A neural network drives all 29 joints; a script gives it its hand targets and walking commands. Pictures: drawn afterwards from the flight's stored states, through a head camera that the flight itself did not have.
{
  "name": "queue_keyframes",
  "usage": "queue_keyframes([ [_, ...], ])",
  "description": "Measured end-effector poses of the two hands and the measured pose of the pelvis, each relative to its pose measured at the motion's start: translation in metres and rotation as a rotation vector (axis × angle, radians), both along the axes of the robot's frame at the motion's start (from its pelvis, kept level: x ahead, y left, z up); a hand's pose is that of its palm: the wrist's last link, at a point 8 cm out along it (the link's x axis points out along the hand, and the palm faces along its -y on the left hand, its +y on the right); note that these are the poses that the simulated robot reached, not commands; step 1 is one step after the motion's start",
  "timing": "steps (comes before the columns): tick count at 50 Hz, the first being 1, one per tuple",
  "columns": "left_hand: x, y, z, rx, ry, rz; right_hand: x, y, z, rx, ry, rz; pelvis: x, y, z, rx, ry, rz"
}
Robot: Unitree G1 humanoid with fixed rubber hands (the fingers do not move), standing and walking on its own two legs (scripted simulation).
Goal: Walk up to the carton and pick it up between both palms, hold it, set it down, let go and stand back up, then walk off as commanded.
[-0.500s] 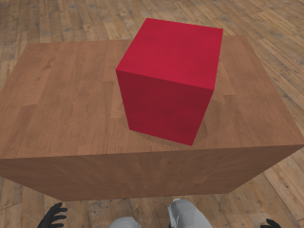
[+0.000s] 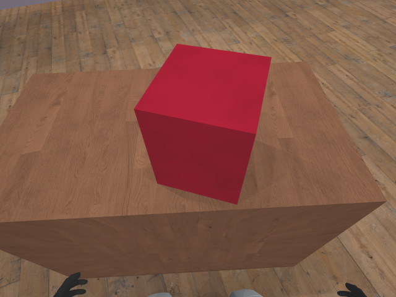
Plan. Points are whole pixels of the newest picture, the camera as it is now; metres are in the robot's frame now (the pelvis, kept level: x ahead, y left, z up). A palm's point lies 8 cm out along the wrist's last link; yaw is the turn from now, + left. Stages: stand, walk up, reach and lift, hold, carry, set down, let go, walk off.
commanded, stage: walk up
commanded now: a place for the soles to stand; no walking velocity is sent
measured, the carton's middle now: (208, 127) +0.44 -0.01 +0.08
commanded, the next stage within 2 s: none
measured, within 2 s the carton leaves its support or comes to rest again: neither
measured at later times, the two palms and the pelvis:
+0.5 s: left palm out of the picture +0.11 +0.30 -0.10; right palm out of the picture +0.08 -0.32 -0.10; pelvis +0.00 +0.00 +0.00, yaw +0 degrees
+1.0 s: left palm out of the picture +0.02 +0.25 -0.11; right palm out of the picture +0.00 -0.37 -0.12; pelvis -0.08 -0.05 -0.01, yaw -2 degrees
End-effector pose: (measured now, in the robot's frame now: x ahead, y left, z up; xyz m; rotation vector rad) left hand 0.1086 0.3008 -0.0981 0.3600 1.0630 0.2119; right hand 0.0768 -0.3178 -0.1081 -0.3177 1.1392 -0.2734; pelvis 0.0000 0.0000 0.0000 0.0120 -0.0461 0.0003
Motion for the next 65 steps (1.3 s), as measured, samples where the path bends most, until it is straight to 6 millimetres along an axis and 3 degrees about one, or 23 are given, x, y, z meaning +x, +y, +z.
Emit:
queue_keyframes([
  [7,-0.002,-0.003,0.003,-0.008,-0.001,0.006,0.01,-0.004,0.008,0.004,-0.037,-0.002,0.004,-0.004,0.004,-0.005,0.022,-0.004],
  [22,-0.003,-0.002,0.002,-0.02,0.004,0.005,0.006,-0.003,0.011,0.0,-0.044,-0.004,0.002,-0.002,0.005,-0.005,0.023,-0.003],
  [25,-0.003,0.0,0.0,-0.017,0.011,-0.003,0.0,-0.002,0.01,-0.016,-0.032,-0.002,-0.004,0.0,0.004,-0.007,0.008,-0.003],
  [30,-0.009,0.0,-0.002,0.007,0.031,-0.013,-0.028,-0.012,0.003,-0.037,0.017,-0.008,-0.022,-0.008,0.0,0.003,-0.043,-0.002],
  [35,-0.028,-0.014,-0.004,0.022,0.063,-0.01,-0.04,-0.032,-0.005,-0.035,0.012,-0.009,-0.038,-0.028,-0.006,0.019,-0.013,-0.017],
  [39,-0.058,-0.033,-0.014,0.036,0.116,0.002,-0.048,-0.046,-0.02,-0.013,0.008,0.007,-0.056,-0.047,-0.014,-0.001,-0.018,-0.036],
  [44,-0.086,-0.051,-0.013,0.018,0.14,0.025,-0.068,-0.052,-0.02,0.002,0.054,-0.007,-0.069,-0.055,-0.008,0.007,-0.029,-0.033],
  [50,-0.085,-0.047,-0.012,0.017,0.084,0.018,-0.081,-0.048,-0.014,-0.002,0.067,-0.022,-0.077,-0.048,-0.006,-0.008,-0.026,-0.036],
  [58,-0.077,-0.019,-0.018,-0.023,0.007,0.015,-0.089,-0.018,-0.005,-0.023,0.048,-0.016,-0.085,-0.015,-0.009,-0.024,-0.048,-0.018],
  [65,-0.073,-0.002,-0.01,-0.021,-0.023,0.014,-0.079,-0.007,0.008,-0.033,-0.006,-0.003,-0.086,-0.003,-0.003,-0.033,-0.012,-0.017],
])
